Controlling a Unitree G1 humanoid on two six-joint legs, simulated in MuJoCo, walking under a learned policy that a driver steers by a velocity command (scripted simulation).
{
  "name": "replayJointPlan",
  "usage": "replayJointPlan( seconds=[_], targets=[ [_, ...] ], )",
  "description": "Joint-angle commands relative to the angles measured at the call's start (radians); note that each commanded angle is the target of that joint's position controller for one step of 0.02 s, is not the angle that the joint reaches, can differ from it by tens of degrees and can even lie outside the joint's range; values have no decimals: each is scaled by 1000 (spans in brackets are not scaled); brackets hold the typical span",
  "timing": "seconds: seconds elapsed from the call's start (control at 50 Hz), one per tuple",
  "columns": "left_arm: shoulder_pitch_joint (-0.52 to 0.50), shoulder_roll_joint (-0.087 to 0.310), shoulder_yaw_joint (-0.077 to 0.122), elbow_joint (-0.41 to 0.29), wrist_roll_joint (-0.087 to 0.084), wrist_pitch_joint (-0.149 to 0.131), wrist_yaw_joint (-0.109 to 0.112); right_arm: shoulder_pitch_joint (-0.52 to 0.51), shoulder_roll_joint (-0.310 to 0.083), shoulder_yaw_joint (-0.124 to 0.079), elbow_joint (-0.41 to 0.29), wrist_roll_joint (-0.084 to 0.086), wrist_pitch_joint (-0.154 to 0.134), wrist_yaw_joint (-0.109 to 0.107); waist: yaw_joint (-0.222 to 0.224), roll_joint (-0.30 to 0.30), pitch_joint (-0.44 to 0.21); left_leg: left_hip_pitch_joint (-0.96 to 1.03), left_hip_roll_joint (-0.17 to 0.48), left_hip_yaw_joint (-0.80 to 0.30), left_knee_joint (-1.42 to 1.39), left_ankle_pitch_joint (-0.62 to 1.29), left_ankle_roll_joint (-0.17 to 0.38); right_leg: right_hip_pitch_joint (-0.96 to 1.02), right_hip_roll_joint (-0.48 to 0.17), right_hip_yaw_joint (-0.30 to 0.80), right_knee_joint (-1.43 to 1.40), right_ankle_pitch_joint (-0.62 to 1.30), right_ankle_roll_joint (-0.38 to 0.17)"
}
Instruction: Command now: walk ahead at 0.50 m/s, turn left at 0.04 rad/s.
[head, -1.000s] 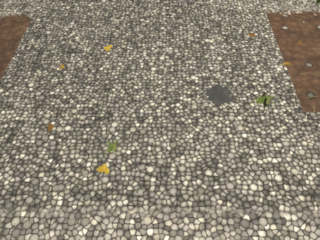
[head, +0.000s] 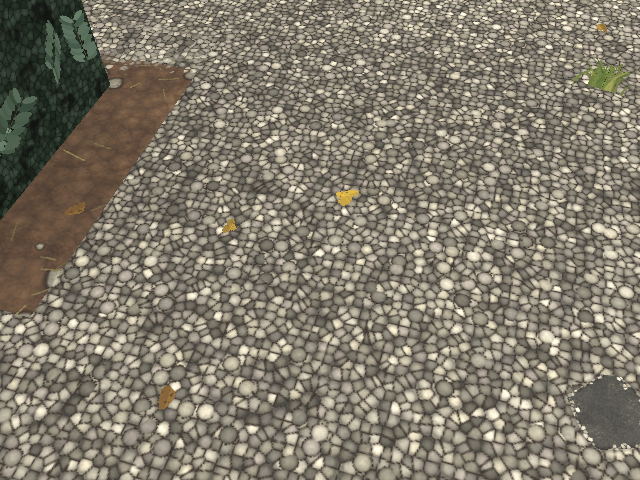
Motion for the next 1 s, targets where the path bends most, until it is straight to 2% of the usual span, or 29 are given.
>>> replayJointPlan(
  seconds=[0.02, 0.04, 0.06, 0.12, 0.18, 0.26, 0.3, 0.36, 0.4, 0.42, 0.44, 0.46, 0.48, 0.5, 0.52, 0.56, 0.6, 0.66, 0.7, 0.76, 0.8, 0.82, 0.84, 0.86, 0.88, 0.9, 0.92, 0.96, 1.0],
  targets=[
    [187, 138, 35, 3, 3, 3, 11, -88, -134, -18, -117, 21, -51, 4, 111, -76, -133, -558, 98, -28, 301, 102, 19, 565, -324, 526, -304, -201, -183],
    [142, 115, 27, -4, 12, 2, 11, -111, -128, -23, -120, 4, -51, 2, 84, -58, -72, -526, 129, -19, 241, 157, 12, 445, -296, 450, -330, -97, -182],
    [125, 97, 19, -4, 24, -2, 11, -88, -117, -26, -116, -2, -43, 1, 51, -83, -66, -461, 156, -26, 204, 195, 11, 377, -268, 395, -352, -22, -173],
    [130, 111, 21, 13, 12, -10, 13, -62, -69, -19, -106, -7, -19, -3, 22, -92, -44, -429, 177, -2, 102, 228, -18, 297, -243, 286, -413, 95, -187],
    [164, 148, 30, 33, 9, -5, 27, -159, -58, -14, -137, -16, -15, -4, 41, -68, -12, -498, 186, 13, -59, 374, -52, 304, -232, 215, -446, 164, -187],
    [216, 161, 31, 58, -2, 6, 37, -288, -29, -1, -164, -11, -27, 8, 86, -68, 8, -445, 148, 54, -311, 578, -57, 317, -184, 118, -448, 180, -143],
    [247, 156, 27, 81, 2, 18, 42, -343, -23, 3, -179, -16, -35, 17, 104, -65, 25, -397, 110, 77, -401, 631, -55, 336, -177, 85, -396, 352, -128],
    [265, 155, 23, 102, 4, 42, 50, -338, -44, -4, -181, -23, -53, 38, 92, -101, -23, -325, 66, 69, -477, 626, -26, 425, -195, 91, -276, 499, -94],
    [209, 166, 25, 95, 0, 51, 55, -209, -87, -21, -135, -32, -59, 41, 12, -112, -82, -178, 40, 70, -545, 641, 7, 443, -182, 98, -144, 549, -55],
    [216, 155, 21, 93, 5, 51, 53, -121, -127, -34, -102, -41, -63, 34, -23, -74, -135, -31, 57, 69, -592, 838, 29, 412, -125, 74, -11, 508, -15],
    [265, 105, 3, 75, 33, 41, 50, -46, -201, -43, -92, -65, -61, 24, -16, 63, -272, 264, 236, -81, -459, 1373, 103, 226, -56, 47, 219, 194, 40],
    [432, -10, -34, 120, 17, 41, 40, -51, -152, -19, -92, -76, -46, 20, 32, 260, -438, 489, 482, -307, -412, 1672, 305, 26, 33, 97, 528, -537, 100],
    [407, 86, -14, 136, -12, 49, 38, -50, -88, -3, -102, -52, -31, 25, -10, 172, -493, 443, 461, -300, -425, 1618, 306, 14, 8, 205, 608, -635, 109],
    [299, 150, 6, 93, -28, 62, 43, -136, -107, -7, -121, -31, -19, 22, -5, 132, -391, 347, 422, -233, -464, 1482, 271, -49, -16, 186, 648, -615, 116],
    [253, 153, 13, 84, -25, 85, 58, -212, -104, -5, -133, -24, -6, 13, 17, 66, -318, 235, 394, -195, -503, 1294, 241, -65, -44, 166, 641, -569, 127],
    [255, 146, 27, 80, -14, 149, 87, -295, -124, -10, -139, -36, 25, -6, 57, 102, -191, -31, 354, -116, -607, 985, 228, 3, -45, 126, 657, -472, 156],
    [308, 106, 28, 78, -5, 183, 102, -338, -115, -7, -142, -54, 46, -20, 84, 132, -162, -162, 338, -44, -660, 849, 246, 57, -20, 87, 710, -402, 169],
    [304, 97, 38, 48, 1, 193, 110, -375, -91, 1, -135, -57, 59, -45, 92, 127, -169, -175, 344, 16, -679, 741, 245, 47, -32, 75, 694, -330, 164],
    [296, 96, 38, 25, -1, 189, 104, -392, -106, -5, -128, -45, 64, -58, 92, 136, -197, -158, 340, 28, -730, 394, 207, 72, -74, 50, 556, -261, 141],
    [300, 115, 44, 14, 5, 178, 78, -394, -163, -31, -110, -6, 61, -57, 96, 189, -194, -202, 339, 45, -801, 82, 140, 234, -74, -9, 318, -262, 69],
    [374, 112, 52, 48, 11, 184, 67, -402, -165, -39, -103, 15, 59, -49, 135, 158, -161, -233, 336, 73, -783, -54, 95, 340, -53, -72, 146, -231, 11],
    [433, 92, 52, 87, 10, 185, 61, -421, -136, -37, -105, 21, 61, -46, 161, 88, -115, -266, 295, 122, -679, -112, 59, 374, -38, -77, 29, -246, -25],
    [515, 80, 50, 126, 12, 176, 59, -433, -78, -30, -108, 17, 66, -36, 186, -75, -46, -364, 212, 200, -429, -181, 2, 399, -59, 23, -112, -364, -75],
    [501, 114, 41, 99, 12, 159, 64, -412, 25, -9, -111, 7, 70, -12, 130, -302, 37, -624, 104, 244, -1, -165, -61, 376, -277, 431, -228, -600, -162],
    [399, 245, 58, 23, 30, 117, 54, -504, -25, -22, -181, 23, 43, 1, 114, -299, 103, -770, 51, 36, -10, -45, -46, 248, -393, 814, -497, -873, -294],
    [295, 253, 66, 2, 47, 84, 62, -547, -123, -46, -191, 45, 18, -1, 85, -226, 177, -774, 76, -6, 3, 94, -31, 202, -405, 817, -572, -867, -260],
    [232, 225, 56, -2, 35, 64, 74, -515, -163, -63, -168, 31, 6, -9, 46, -196, 173, -727, 89, -15, -17, 230, -30, 215, -368, 703, -537, -685, -185],
    [260, 167, 41, 15, 9, 56, 79, -461, -131, -67, -117, -15, 0, -15, 47, -163, 98, -629, 81, 9, -42, 353, -57, 267, -288, 516, -476, -492, -112],
    [349, 113, 28, 38, 0, 46, 80, -463, -93, -63, -111, -10, -9, -2, 64, -140, 52, -605, 63, 17, -92, 438, -63, 356, -255, 439, -460, -359, -97]
  ],
)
